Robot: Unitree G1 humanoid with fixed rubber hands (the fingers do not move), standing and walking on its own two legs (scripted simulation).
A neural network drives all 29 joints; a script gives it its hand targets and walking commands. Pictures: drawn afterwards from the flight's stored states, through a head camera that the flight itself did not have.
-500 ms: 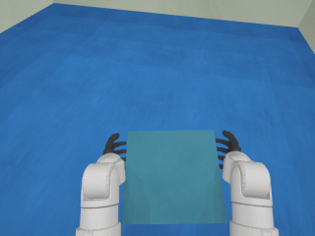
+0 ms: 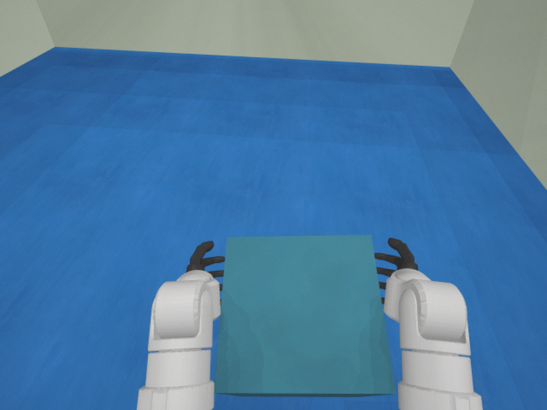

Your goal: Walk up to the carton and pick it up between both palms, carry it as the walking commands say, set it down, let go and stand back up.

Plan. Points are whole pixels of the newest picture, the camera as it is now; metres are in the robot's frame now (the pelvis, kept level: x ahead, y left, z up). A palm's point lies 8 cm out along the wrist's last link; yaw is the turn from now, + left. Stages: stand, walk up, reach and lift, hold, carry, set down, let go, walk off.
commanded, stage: carry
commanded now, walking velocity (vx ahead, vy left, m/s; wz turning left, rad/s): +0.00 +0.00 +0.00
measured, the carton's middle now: (299, 324) +0.29 -0.01 -0.03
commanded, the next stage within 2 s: none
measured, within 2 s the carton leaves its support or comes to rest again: neither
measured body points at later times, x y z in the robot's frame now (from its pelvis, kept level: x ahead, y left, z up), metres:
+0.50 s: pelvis -0.03 +0.00 +0.01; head -0.05 +0.00 +0.46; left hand +0.27 +0.16 +0.08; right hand +0.28 -0.14 +0.08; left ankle +0.06 +0.12 -0.72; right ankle +0.02 -0.11 -0.72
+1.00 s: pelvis -0.01 -0.02 +0.01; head -0.03 -0.02 +0.46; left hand +0.27 +0.14 +0.07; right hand +0.28 -0.16 +0.07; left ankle +0.06 +0.12 -0.72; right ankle +0.02 -0.11 -0.72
